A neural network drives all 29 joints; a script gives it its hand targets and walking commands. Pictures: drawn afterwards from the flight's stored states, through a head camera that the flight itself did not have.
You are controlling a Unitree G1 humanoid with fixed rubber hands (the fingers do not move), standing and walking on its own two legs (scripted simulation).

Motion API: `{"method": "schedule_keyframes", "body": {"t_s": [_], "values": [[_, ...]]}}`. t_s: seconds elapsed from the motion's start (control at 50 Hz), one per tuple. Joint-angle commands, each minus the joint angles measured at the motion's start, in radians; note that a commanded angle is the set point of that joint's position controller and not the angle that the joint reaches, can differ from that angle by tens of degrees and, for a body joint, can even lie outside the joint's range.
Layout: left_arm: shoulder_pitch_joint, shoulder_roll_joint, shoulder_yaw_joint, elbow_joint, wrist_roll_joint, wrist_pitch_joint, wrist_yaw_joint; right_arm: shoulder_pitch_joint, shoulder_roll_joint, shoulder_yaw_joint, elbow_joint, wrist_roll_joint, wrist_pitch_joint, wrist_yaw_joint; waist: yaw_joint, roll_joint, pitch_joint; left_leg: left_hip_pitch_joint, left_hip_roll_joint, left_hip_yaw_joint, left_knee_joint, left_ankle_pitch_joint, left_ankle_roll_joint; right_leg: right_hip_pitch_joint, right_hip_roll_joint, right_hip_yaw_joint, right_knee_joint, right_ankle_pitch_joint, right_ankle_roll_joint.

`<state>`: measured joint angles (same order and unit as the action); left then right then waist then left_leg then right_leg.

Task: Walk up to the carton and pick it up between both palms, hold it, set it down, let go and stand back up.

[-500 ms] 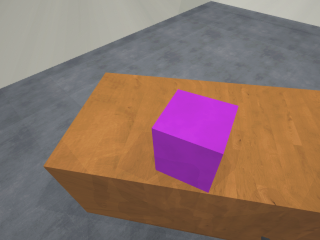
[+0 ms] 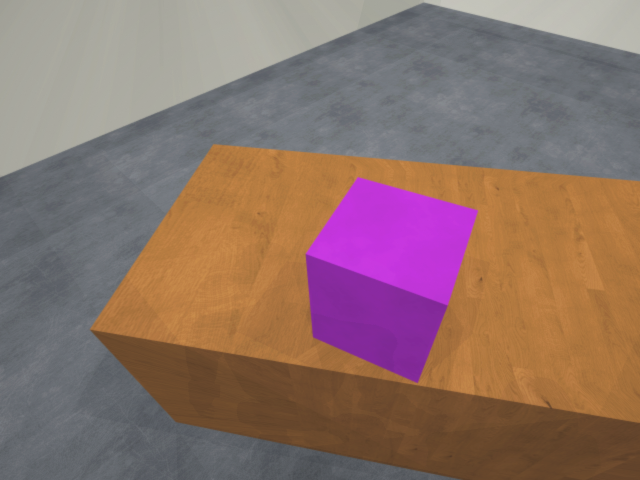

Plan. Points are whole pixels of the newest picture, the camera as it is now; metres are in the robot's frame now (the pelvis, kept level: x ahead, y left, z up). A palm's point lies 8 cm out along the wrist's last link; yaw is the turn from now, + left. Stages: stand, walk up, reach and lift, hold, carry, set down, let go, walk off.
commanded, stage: stand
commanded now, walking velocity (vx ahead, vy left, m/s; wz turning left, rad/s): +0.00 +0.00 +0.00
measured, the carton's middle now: (387, 279) +0.46 -0.08 -0.08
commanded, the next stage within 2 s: walk up in 0.76 s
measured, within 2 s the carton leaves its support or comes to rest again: neither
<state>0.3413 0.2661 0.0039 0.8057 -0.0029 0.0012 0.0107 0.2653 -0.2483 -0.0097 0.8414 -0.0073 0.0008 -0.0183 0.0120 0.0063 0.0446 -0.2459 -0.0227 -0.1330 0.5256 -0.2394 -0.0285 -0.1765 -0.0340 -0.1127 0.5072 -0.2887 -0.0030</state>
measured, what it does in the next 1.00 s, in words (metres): stands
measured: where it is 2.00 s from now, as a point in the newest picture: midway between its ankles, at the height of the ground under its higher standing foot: outside the picture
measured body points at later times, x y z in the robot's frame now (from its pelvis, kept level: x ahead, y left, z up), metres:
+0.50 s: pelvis +0.00 +0.00 +0.00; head +0.01 +0.00 +0.45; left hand +0.04 +0.26 -0.13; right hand +0.07 -0.26 -0.13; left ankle +0.03 +0.14 -0.74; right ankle -0.01 -0.11 -0.74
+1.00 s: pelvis +0.01 +0.00 +0.00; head +0.01 +0.00 +0.45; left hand +0.03 +0.26 -0.14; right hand +0.06 -0.25 -0.14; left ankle +0.03 +0.14 -0.74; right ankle -0.01 -0.11 -0.74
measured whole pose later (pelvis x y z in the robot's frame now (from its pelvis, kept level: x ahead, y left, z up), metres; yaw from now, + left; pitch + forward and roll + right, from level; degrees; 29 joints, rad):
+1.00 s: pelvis +0.01 +0.00 +0.00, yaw -1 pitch -2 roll +0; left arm 0.37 0.25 0.02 0.88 0.02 0.00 0.02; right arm 0.30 -0.23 -0.01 0.90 -0.03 -0.01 -0.02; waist 0.02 0.01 0.04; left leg -0.23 -0.02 -0.11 0.51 -0.26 -0.02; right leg -0.17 -0.03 -0.08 0.50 -0.30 -0.01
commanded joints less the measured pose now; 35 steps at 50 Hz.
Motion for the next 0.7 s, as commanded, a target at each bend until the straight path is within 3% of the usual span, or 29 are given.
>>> {"method": "schedule_keyframes", "body": {"t_s": [0.0, 0.68], "values": [[0.047, 0.144, 0.036, -0.048, 0.0, -0.012, 0.005, 0.015, -0.137, -0.03, -0.057, 0.0, -0.015, -0.005, 0.0, 0.008, 0.015, -0.039, 0.07, -0.063, -0.1, 0.113, 0.042, -0.022, -0.092, 0.117, -0.139, 0.015, -0.033], [0.069, 0.126, 0.032, 0.019, 0.002, -0.012, 0.015, 0.039, -0.124, -0.02, 0.011, 0.004, -0.017, -0.011, 0.001, 0.01, 0.028, -0.048, 0.079, -0.05, -0.135, 0.126, 0.037, 0.021, -0.084, 0.124, -0.147, 0.08, -0.021]]}}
